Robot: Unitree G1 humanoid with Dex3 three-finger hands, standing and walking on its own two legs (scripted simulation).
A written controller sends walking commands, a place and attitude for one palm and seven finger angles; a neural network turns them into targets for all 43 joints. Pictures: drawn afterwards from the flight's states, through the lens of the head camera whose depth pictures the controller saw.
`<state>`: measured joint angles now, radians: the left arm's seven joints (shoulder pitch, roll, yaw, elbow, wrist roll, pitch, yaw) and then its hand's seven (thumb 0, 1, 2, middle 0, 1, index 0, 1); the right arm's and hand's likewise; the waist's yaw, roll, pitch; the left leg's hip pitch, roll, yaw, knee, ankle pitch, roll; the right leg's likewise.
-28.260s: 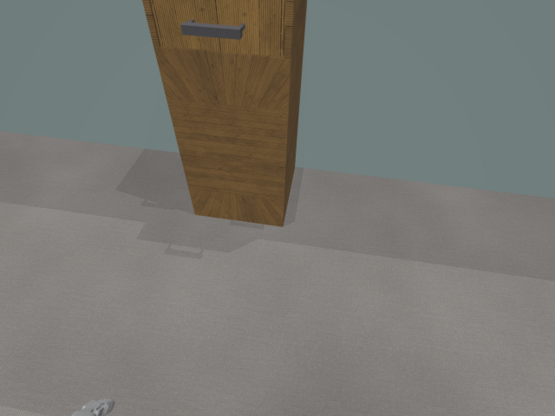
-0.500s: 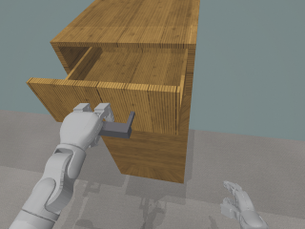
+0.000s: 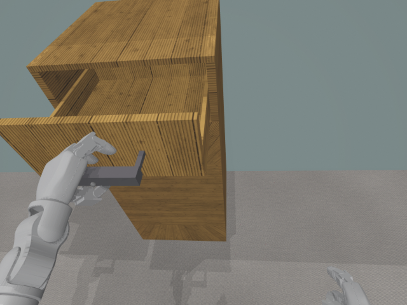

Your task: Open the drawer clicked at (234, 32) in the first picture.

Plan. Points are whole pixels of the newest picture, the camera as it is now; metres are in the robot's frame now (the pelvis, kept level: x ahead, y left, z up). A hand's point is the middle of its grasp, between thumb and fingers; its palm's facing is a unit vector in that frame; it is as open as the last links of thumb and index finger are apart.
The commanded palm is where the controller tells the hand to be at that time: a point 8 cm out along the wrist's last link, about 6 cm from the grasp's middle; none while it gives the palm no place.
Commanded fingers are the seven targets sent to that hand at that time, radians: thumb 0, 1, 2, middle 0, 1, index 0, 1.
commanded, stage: relax the arm and regain balance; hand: left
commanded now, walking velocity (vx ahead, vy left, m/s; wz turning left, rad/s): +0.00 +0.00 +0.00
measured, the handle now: (100, 166) +0.34 +0.21 +0.13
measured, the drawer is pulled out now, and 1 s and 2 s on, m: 0.18 0.20 0.20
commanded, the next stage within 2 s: stand and wait in 1.02 s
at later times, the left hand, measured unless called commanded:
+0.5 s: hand (86, 186) +0.29 +0.22 +0.14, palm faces +0.06 -0.72 -0.69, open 13.8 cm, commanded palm none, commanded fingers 0.00 -0.50 0.30 -0.15 -0.30 -0.15 -0.30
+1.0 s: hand (83, 191) +0.28 +0.22 +0.14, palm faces +0.06 -0.73 -0.68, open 13.7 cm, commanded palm none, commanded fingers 0.00 -0.50 0.30 -0.15 -0.30 -0.15 -0.30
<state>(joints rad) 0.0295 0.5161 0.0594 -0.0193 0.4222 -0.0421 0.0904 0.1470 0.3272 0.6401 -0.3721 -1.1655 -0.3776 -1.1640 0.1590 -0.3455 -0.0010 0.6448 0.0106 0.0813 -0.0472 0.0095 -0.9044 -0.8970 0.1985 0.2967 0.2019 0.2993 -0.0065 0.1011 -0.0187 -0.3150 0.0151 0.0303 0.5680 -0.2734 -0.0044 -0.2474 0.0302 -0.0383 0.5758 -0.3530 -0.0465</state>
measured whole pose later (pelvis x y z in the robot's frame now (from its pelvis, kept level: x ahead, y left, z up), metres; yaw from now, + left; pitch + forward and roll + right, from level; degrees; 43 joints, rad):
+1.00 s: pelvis -0.06 +0.00 +0.01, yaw +1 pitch -5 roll +1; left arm -0.20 0.56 0.01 0.47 0.09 -0.13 -0.01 0.00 -0.50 0.30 -0.39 -0.84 -0.61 -0.53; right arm 0.23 -0.38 -0.01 1.06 0.00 0.00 0.02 0.01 -0.90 -0.90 0.20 0.30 0.20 0.30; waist -0.09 0.08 -0.04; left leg -0.21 -0.01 0.01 0.41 -0.12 -0.01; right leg -0.18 0.01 -0.06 0.52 -0.25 -0.05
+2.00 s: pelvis -0.06 -0.01 +0.01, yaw +1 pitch -6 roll +1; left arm -0.19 0.56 0.02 0.49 0.08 -0.14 -0.01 0.00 -0.50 0.30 -0.38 -0.82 -0.61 -0.53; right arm 0.24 -0.40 -0.02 1.09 0.00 0.00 0.02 0.01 -0.90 -0.90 0.20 0.30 0.20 0.30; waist -0.09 0.09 -0.04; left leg -0.19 0.00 0.01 0.39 -0.11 -0.01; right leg -0.16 0.02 -0.05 0.49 -0.24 -0.05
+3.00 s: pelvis -0.06 -0.01 +0.01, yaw +1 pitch -6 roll +1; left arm -0.17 0.56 0.03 0.47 0.07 -0.15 0.00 0.00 -0.50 0.30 -0.38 -0.80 -0.60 -0.52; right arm 0.24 -0.40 -0.02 1.10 0.00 0.01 0.02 0.01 -0.90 -0.90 0.20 0.30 0.20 0.30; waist -0.08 0.10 -0.03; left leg -0.18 0.01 0.01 0.39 -0.11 -0.02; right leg -0.15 0.03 -0.06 0.48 -0.24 -0.05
